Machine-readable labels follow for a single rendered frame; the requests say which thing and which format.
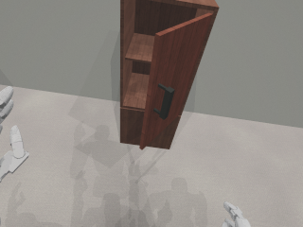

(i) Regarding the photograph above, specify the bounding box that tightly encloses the cupboard door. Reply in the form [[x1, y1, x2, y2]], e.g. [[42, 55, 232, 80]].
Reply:
[[139, 13, 213, 149]]

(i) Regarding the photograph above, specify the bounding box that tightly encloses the handle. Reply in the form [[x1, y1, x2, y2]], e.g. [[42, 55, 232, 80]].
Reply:
[[153, 83, 175, 120]]

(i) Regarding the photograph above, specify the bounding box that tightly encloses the robot left hand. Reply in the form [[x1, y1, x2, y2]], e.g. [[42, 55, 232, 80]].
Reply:
[[0, 86, 29, 183]]

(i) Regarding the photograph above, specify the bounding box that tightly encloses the robot right hand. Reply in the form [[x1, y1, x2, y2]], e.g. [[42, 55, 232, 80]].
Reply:
[[222, 201, 251, 227]]

